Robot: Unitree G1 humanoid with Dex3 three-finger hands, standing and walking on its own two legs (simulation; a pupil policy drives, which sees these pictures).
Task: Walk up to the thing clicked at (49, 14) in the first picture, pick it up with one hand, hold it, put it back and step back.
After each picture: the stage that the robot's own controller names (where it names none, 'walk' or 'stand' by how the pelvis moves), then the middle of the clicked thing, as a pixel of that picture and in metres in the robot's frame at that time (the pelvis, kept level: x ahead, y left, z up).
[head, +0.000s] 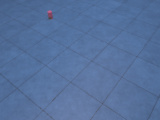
stand; (50, 15) +2.16 +0.47 -0.72
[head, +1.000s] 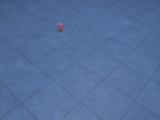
walk; (60, 27) +2.05 +0.22 -0.70
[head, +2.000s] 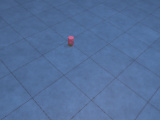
walk; (70, 41) +1.44 +0.05 -0.72
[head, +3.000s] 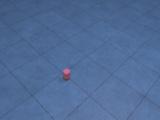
walk; (66, 75) +0.97 +0.11 -0.71
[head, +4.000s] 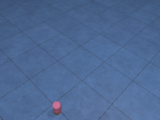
walk; (56, 108) +0.63 +0.18 -0.71
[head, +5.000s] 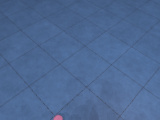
stand; out of the picture +0.45 +0.17 -0.70
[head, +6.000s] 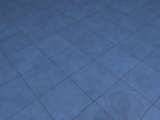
stand; out of the picture +0.42 +0.17 -0.72
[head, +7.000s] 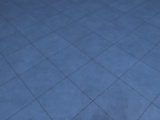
stand; out of the picture +0.41 +0.17 -0.73
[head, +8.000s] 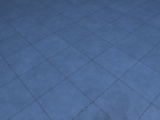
stand; out of the picture +0.41 +0.18 -0.73
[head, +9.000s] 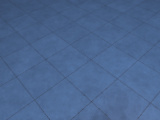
stand; out of the picture +0.41 +0.18 -0.73
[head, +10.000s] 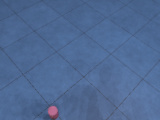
go down; (53, 113) +0.44 +0.18 -0.66
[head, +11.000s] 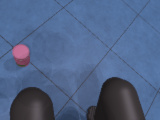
go down; (21, 56) +0.50 +0.20 -0.29
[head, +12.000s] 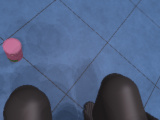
close in; (13, 51) +0.50 +0.20 -0.28
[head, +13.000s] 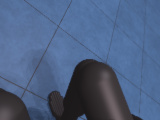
close in; out of the picture +0.49 +0.24 -0.23
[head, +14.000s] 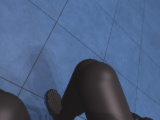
close; out of the picture +0.48 +0.25 -0.24
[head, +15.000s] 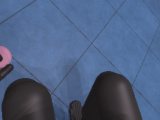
lift; out of the picture +0.40 +0.23 -0.18
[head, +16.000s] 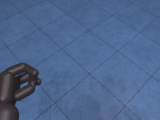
lift; out of the picture +0.26 +0.25 -0.62
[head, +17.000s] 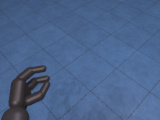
close; out of the picture +0.22 +0.33 -0.70
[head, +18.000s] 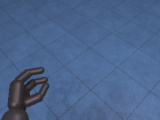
stand; out of the picture +0.20 +0.39 -0.70
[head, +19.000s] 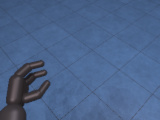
stand; out of the picture +0.19 +0.44 -0.69
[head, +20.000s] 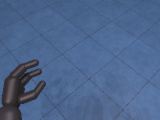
stand; out of the picture +0.19 +0.53 -0.68
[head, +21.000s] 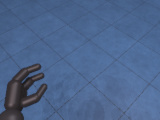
stand; out of the picture +0.17 +0.61 -0.68
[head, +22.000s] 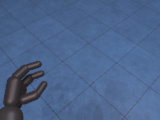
stand; out of the picture +0.13 +0.70 -0.68
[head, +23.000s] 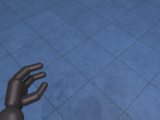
stand; out of the picture +0.11 +0.80 -0.67
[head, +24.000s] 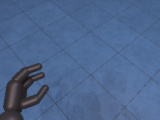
stand; out of the picture +0.10 +0.89 -0.64
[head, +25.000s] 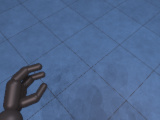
close; out of the picture +0.08 +0.99 -0.61
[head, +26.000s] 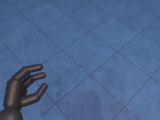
stand; out of the picture +0.04 +1.08 -0.65
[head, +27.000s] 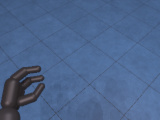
stand; out of the picture +0.01 +1.17 -0.68
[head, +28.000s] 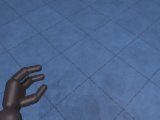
close; out of the picture +0.00 +1.25 -0.65
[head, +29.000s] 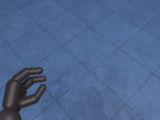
close; out of the picture -0.02 +1.34 -0.63
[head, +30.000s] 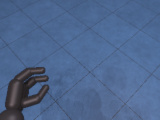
close; out of the picture -0.04 +1.41 -0.63
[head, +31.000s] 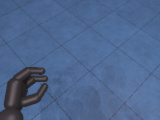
close; out of the picture -0.07 +1.49 -0.63
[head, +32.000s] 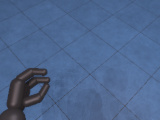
close; out of the picture -0.08 +1.57 -0.64
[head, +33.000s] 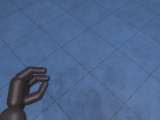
close; out of the picture -0.10 +1.63 -0.64
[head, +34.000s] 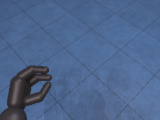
close; out of the picture -0.12 +1.70 -0.63
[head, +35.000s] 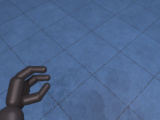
close; out of the picture -0.15 +1.76 -0.64
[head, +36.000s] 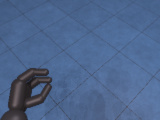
close; out of the picture -0.17 +1.82 -0.64
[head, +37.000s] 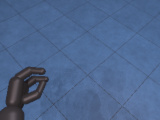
close; out of the picture -0.18 +1.88 -0.65
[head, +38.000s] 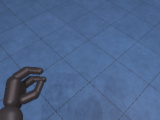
close; out of the picture -0.19 +1.94 -0.68
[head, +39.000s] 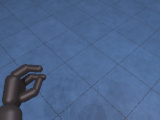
close; out of the picture -0.21 +1.99 -0.69
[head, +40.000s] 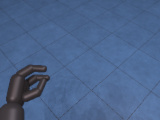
close; out of the picture -0.23 +2.04 -0.69
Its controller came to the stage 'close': yes
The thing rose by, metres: 0.15
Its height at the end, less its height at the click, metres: -0.02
